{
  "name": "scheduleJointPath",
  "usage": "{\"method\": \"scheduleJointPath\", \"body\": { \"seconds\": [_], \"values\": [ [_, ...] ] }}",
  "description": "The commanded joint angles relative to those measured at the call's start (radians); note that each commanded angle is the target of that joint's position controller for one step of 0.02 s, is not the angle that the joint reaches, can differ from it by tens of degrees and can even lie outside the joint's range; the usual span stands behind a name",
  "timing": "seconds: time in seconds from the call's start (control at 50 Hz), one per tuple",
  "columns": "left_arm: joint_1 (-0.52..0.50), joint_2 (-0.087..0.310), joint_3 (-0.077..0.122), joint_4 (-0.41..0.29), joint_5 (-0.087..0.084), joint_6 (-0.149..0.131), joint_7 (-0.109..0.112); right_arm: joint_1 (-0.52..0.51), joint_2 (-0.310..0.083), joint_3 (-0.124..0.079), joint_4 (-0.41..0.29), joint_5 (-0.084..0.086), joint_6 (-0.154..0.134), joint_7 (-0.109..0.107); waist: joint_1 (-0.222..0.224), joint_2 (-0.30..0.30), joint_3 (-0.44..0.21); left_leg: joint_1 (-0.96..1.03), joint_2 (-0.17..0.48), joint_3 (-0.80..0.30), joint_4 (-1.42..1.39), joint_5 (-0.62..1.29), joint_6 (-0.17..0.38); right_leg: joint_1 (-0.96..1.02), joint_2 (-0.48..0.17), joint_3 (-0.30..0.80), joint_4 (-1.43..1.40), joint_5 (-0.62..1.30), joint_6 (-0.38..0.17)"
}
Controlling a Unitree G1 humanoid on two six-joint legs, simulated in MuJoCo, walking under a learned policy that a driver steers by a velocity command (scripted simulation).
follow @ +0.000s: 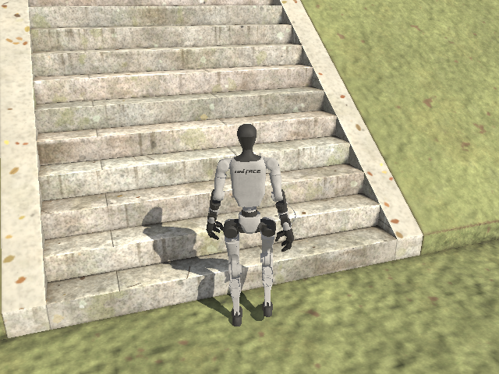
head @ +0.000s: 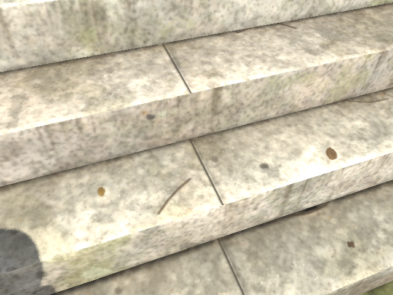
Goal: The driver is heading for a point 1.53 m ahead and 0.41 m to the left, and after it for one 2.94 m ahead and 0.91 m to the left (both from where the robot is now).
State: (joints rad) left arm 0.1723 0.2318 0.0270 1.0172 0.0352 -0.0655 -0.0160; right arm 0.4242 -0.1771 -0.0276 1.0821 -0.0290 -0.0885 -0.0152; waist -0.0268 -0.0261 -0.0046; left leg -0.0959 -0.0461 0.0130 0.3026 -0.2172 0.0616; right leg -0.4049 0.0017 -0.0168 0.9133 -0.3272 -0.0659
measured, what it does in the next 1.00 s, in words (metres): climbs: right foot, then left foot 0.19 m higher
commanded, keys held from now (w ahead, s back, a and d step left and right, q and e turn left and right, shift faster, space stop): w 1.00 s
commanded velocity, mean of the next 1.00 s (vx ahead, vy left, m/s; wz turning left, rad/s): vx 0.48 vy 0.00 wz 0.00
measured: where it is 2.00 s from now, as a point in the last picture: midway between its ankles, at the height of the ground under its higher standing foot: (186, 82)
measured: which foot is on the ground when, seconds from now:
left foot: down 0.00-0.20, up 0.22-0.72, down 0.74-1.00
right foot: up 0.00-0.20, down 0.22-0.76, up 0.78-1.00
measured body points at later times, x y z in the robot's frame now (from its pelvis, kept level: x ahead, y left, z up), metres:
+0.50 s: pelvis +0.16 -0.03 -0.01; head +0.16 -0.03 +0.44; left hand +0.06 +0.19 -0.16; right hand +0.29 -0.23 -0.15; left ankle +0.15 +0.08 -0.43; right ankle +0.14 -0.09 -0.75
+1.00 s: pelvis +0.39 +0.03 +0.16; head +0.40 +0.05 +0.61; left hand +0.59 +0.22 +0.07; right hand +0.33 -0.20 +0.01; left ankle +0.37 +0.10 -0.56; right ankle +0.46 -0.12 -0.32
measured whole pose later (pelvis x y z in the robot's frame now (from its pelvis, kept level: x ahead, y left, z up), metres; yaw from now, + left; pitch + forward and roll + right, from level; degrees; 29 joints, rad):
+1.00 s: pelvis +0.39 +0.03 +0.16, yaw +0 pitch +3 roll +0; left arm 0.08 0.11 -0.01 0.69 0.03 -0.06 0.01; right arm 0.44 -0.16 -0.02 1.15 -0.03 -0.08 0.00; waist 0.02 -0.05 -0.04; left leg -0.33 -0.03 0.14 0.66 -0.38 0.08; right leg -1.13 0.04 0.13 1.90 -0.07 -0.15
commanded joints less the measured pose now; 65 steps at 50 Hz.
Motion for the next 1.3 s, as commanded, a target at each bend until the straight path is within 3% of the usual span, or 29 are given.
{"method": "scheduleJointPath", "body": {
  "seconds": [0.02, 0.14, 0.2, 0.22, 0.24, 0.26, 0.28, 0.32, 0.4, 0.58, 0.66, 0.68, 0.7, 0.72, 0.74, 0.76, 0.78, 0.8, 0.84, 0.88, 0.9, 0.98, 1.04, 1.16, 1.2, 1.22, 1.26, 1.28, 1.3],
  "values": [
    [-0.056, 0.02, 0.001, -0.061, 0.004, -0.009, -0.006, 0.016, -0.112, -0.018, -0.035, 0.009, -0.028, -0.005, 0.026, 0.094, 0.041, 0.075, 0.238, -0.178, -0.119, 0.418, 0.126, -0.164, -0.021, -0.03, -0.019, 0.06, 0.031],
    [-0.071, 0.012, -0.011, -0.083, -0.024, 0.01, 0.037, 0.014, -0.125, -0.016, -0.046, 0.006, -0.019, -0.009, 0.027, 0.195, -0.03, 0.029, 0.231, -0.1, 0.054, 0.836, 0.114, 0.061, 0.041, -0.098, -0.263, 0.089, 0.012],
    [0.225, 0.032, 0.011, 0.004, -0.008, -0.01, 0.052, -0.065, -0.139, -0.019, -0.062, 0.034, -0.017, 0.004, 0.174, 0.082, -0.105, -0.112, 0.155, -0.042, 0.439, 0.771, 0.085, 0.395, 0.05, -0.1, -0.498, 0.258, -0.023],
    [0.3, 0.097, 0.023, 0.014, 0.014, -0.02, 0.053, -0.113, -0.104, -0.011, -0.099, 0.044, -0.018, 0.01, 0.195, -0.035, -0.102, -0.326, 0.087, -0.023, 0.699, 0.374, 0.054, 0.532, -0.132, 0.129, -0.58, 0.323, -0.045],
    [0.28, 0.174, 0.032, 0.009, 0.01, -0.022, 0.039, -0.045, 0.002, 0.009, -0.106, 0.016, -0.006, 0.004, 0.09, -0.174, -0.074, -0.491, -0.009, 0.005, 1.01, -0.285, 0.03, 0.517, -0.336, 0.392, -0.559, 0.724, -0.065],
    [0.256, 0.216, 0.054, 0.011, -0.017, -0.004, 0.039, 0.097, -0.014, 0.003, -0.065, 0.02, 0.017, -0.003, 0.056, -0.221, -0.132, -0.532, 0.006, -0.043, 1.186, -0.281, 0.035, 0.432, -0.415, 0.515, -0.666, 0.243, -0.231],
    [0.156, 0.105, 0.033, -0.02, -0.031, 0.004, 0.023, 0.018, -0.073, -0.009, -0.067, -0.017, 0.027, 0.002, 0.039, -0.083, 0.006, -0.606, 0.062, -0.034, 1.271, -0.213, 0.025, 0.289, -0.346, 0.483, -0.736, -0.213, -0.24],
    [0.1, 0.021, 0.005, -0.016, -0.019, 0.001, 0.006, -0.081, -0.069, -0.02, -0.104, -0.024, 0.035, 0.019, 0.005, -0.034, 0.108, -0.692, 0.081, -0.012, 1.345, -0.15, 0.015, 0.146, -0.237, 0.361, -0.768, -0.286, -0.184],
    [0.292, 0.028, -0.004, 0.082, -0.003, -0.022, 0.012, -0.173, 0.061, 0.018, -0.181, -0.004, 0.06, 0.0, 0.026, -0.031, 0.046, -0.953, 0.059, 0.031, 1.806, -0.148, 0.038, 0.165, -0.234, 0.296, -0.693, -0.104, -0.206],
    [0.381, 0.019, -0.056, 0.159, -0.03, -0.04, 0.04, -0.588, 0.123, 0.107, -0.534, -0.006, 0.077, -0.026, 0.025, 0.037, 0.133, -1.334, 0.119, 0.058, 1.843, -0.264, 0.054, 0.172, -0.214, 0.22, -0.8, -0.15, -0.122],
    [0.385, 0.053, -0.044, 0.136, -0.066, -0.009, 0.106, -0.593, 0.142, 0.14, -0.576, 0.002, 0.082, -0.01, 0.036, -0.001, 0.041, -0.898, 0.131, 0.106, 1.307, -0.352, 0.066, 0.232, -0.215, 0.08, -0.949, 0.6, -0.162],
    [0.331, 0.056, -0.046, 0.086, -0.076, -0.005, 0.093, -0.461, 0.111, 0.129, -0.507, 0.031, 0.078, -0.009, -0.016, 0.025, -0.058, -0.578, 0.055, 0.206, 1.085, -0.332, 0.072, 0.189, -0.164, -0.044, -0.838, 1.185, -0.168],
    [0.382, 0.131, -0.029, 0.076, -0.069, -0.018, 0.078, -0.344, 0.074, 0.103, -0.451, 0.051, 0.079, -0.019, -0.04, -0.091, -0.189, -0.4, -0.029, 0.254, 1.081, -0.342, 0.069, 0.261, -0.209, -0.037, -0.676, 1.694, -0.176],
    [0.36, 0.173, -0.008, 0.065, -0.073, -0.021, 0.062, -0.197, 0.035, 0.078, -0.406, 0.049, 0.071, -0.018, -0.12, -0.19, -0.301, -0.316, -0.045, 0.224, 0.981, -0.3, 0.082, 0.39, -0.252, -0.037, -0.477, 1.926, -0.17],
    [0.315, 0.202, 0.019, 0.04, -0.077, -0.039, 0.049, -0.065, -0.058, 0.037, -0.372, 0.009, 0.061, -0.021, -0.197, -0.247, -0.404, -0.157, -0.028, 0.025, 0.841, -0.362, 0.121, 0.361, -0.234, -0.027, -0.201, 1.924, -0.151],
    [0.251, 0.14, 0.023, -0.039, -0.076, -0.053, 0.01, 0.071, -0.183, -0.007, -0.3, -0.018, 0.07, -0.043, -0.219, 0.066, -0.395, 0.023, 0.226, -0.537, 0.471, -0.376, 0.22, 0.005, -0.084, -0.018, 0.167, 1.355, -0.075],
    [0.181, 0.075, 0.038, -0.074, -0.018, -0.051, -0.022, 0.038, -0.257, -0.042, -0.262, -0.01, 0.101, -0.064, -0.178, 0.292, -0.386, 0.012, 0.332, -1.073, -0.009, -0.426, 0.26, -0.213, 0.114, 0.12, 0.604, 0.301, -0.055],
    [0.179, -0.016, 0.028, -0.132, 0.033, -0.043, -0.036, -0.11, -0.224, -0.047, -0.26, 0.005, 0.099, -0.056, -0.075, 0.168, -0.225, -0.151, 0.383, -0.999, -0.006, -0.549, 0.238, -0.363, 0.084, 0.241, 0.941, 0.26, -0.054],
    [0.033, -0.115, -0.001, -0.257, 0.028, -0.02, -0.008, -0.187, -0.049, -0.013, -0.146, 0.005, 0.072, -0.031, 0.034, -0.023, 0.098, -0.43, 0.327, -0.657, 0.103, -0.663, 0.167, -0.592, 0.033, 0.148, 1.088, 0.255, -0.069],
    [0.096, -0.175, -0.032, -0.292, 0.008, -0.003, 0.012, -0.182, 0.112, 0.024, -0.059, -0.027, 0.026, -0.002, 0.118, 0.032, 0.11, -0.466, 0.254, -0.379, 0.112, -0.368, 0.079, -0.659, 0.05, 0.201, 1.186, 0.192, -0.09],
    [0.102, -0.192, -0.042, -0.3, -0.004, 0.005, 0.015, -0.154, 0.114, 0.026, -0.024, -0.022, 0.014, 0.011, 0.12, 0.064, 0.108, -0.422, 0.237, -0.301, 0.086, -0.299, 0.064, -0.729, 0.051, 0.206, 1.22, 0.17, -0.101],
    [-0.021, -0.126, -0.045, -0.345, -0.01, 0.02, 0.028, -0.149, 0.037, 0.021, -0.013, 0.003, -0.027, 0.031, 0.126, -0.002, 0.103, -0.45, 0.154, -0.013, -0.002, 0.009, 0.039, -0.67, 0.048, 0.09, 0.9, 0.272, -0.082],
    [-0.127, -0.153, -0.048, -0.383, -0.004, 0.02, 0.045, 0.061, -0.052, 0.002, 0.011, 0.014, -0.056, 0.003, 0.058, 0.1, 0.047, -0.111, 0.252, -0.14, -0.054, 0.133, 0.123, -0.956, -0.006, -0.003, 1.15, 0.152, -0.061],
    [-0.557, -0.211, -0.1, -0.621, -0.008, 0.021, 0.012, 0.309, 0.001, 0.003, 0.07, 0.014, -0.02, -0.032, -0.087, 0.137, 0.098, 0.171, 0.273, -0.138, -0.266, 0.107, 0.12, -1.168, -0.118, -0.123, 0.992, -0.147, -0.083],
    [-0.542, -0.241, -0.122, -0.633, -0.014, 0.034, -0.018, 0.28, -0.009, -0.001, 0.042, 0.043, 0.002, -0.054, -0.09, 0.116, 0.031, 0.045, 0.258, -0.059, -0.411, 0.426, 0.161, -0.713, -0.12, -0.168, 0.583, -0.123, -0.1],
    [-0.419, -0.225, -0.108, -0.572, -0.043, 0.029, -0.022, 0.174, -0.008, 0.012, -0.017, 0.05, -0.004, -0.047, -0.009, 0.086, -0.068, -0.055, 0.221, 0.021, -0.305, 1.006, 0.158, -0.342, -0.033, -0.244, 0.395, -0.051, -0.107],
    [-0.002, -0.107, -0.04, -0.459, -0.044, 0.047, 0.006, 0.147, -0.216, -0.041, -0.081, 0.042, -0.056, -0.014, 0.159, 0.213, -0.37, 0.078, 0.314, -0.026, 0.067, 1.729, 0.15, 0.062, 0.071, -0.189, 0.304, -0.033, -0.109],
    [0.115, -0.02, -0.006, -0.425, -0.026, 0.052, 0.019, 0.09, -0.279, -0.072, -0.105, 0.065, -0.081, 0.016, 0.233, 0.233, -0.453, 0.1, 0.295, -0.033, 0.29, 1.668, 0.119, 0.19, 0.06, -0.101, 0.145, -0.072, -0.121],
    [0.196, 0.04, 0.025, -0.377, -0.005, 0.038, 0.038, 0.114, -0.21, -0.068, -0.157, 0.089, -0.108, 0.046, 0.223, 0.098, -0.516, -0.24, 0.189, -0.06, 0.619, 1.374, 0.073, 0.441, -0.159, 0.278, 0.002, -0.186, -0.204]
  ]
}}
